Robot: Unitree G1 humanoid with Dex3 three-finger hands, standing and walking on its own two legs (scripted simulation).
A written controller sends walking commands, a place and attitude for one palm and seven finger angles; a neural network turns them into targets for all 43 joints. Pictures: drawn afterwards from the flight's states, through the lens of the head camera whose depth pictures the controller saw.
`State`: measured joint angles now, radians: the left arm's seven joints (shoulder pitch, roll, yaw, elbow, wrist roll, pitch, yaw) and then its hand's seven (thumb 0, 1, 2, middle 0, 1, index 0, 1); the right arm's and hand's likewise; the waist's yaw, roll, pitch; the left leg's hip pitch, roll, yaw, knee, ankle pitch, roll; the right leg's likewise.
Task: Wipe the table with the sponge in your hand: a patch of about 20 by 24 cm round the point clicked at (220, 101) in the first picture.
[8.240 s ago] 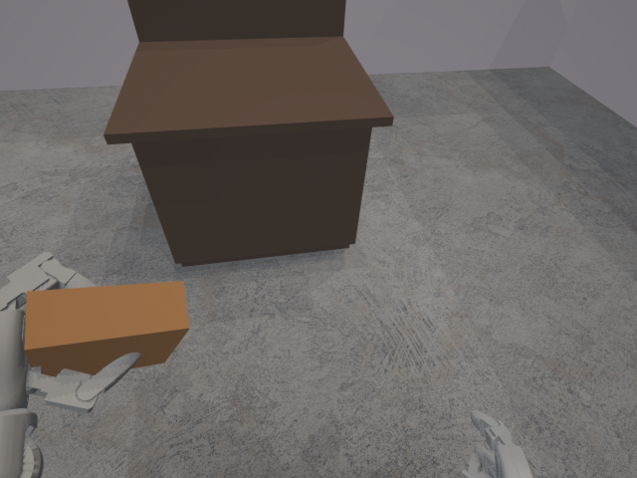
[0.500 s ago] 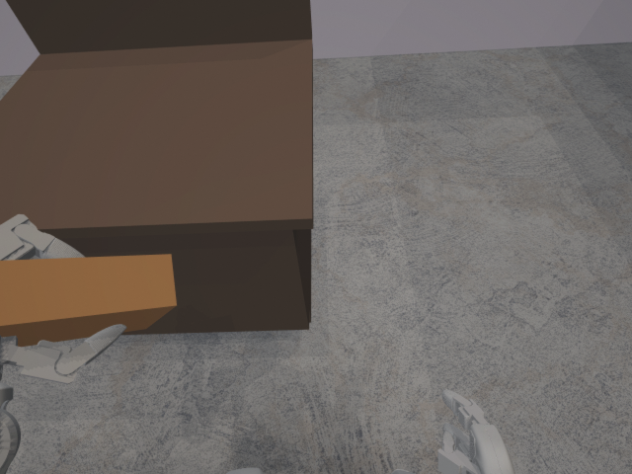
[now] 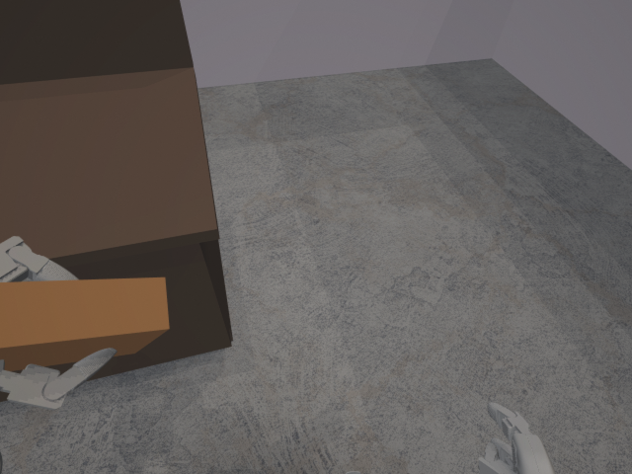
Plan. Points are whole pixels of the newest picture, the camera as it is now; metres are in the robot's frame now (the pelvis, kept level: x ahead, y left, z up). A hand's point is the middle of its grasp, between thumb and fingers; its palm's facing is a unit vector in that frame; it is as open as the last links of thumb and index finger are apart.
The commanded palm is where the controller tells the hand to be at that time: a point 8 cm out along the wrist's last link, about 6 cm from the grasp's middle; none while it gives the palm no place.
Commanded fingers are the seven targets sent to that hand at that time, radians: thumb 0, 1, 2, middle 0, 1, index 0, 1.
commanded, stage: come to a stop and stand still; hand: left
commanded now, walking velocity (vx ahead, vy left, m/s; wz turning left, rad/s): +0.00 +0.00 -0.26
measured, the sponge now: (103, 323) +0.22 +0.22 +0.15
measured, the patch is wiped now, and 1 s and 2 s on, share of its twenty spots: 0.00 0.00 0.00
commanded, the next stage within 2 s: look again from close up in 1.82 s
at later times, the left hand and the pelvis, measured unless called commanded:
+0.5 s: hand (96, 361) +0.18 +0.20 +0.17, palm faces +0.30 -0.81 -0.50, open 9.2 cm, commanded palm +0.13 +0.25 +0.18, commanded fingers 0.00 0.10 1.30 -1.20 -1.60 -1.20 -1.60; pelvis -0.04 -0.03 +0.01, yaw -3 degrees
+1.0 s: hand (47, 344) +0.18 +0.24 +0.18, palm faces +0.38 -0.84 -0.39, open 9.2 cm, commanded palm +0.11 +0.26 +0.18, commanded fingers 0.00 0.10 1.30 -1.20 -1.60 -1.20 -1.60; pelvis -0.07 -0.01 +0.01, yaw -5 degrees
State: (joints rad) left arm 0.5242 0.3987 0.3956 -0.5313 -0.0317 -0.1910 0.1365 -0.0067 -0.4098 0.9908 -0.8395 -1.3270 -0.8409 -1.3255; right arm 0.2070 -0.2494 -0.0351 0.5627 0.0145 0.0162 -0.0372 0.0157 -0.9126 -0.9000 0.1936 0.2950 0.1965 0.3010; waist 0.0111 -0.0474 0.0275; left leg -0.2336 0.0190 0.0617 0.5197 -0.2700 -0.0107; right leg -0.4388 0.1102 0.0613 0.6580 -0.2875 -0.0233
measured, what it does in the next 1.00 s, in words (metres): steps on the spot: right foot, then left foot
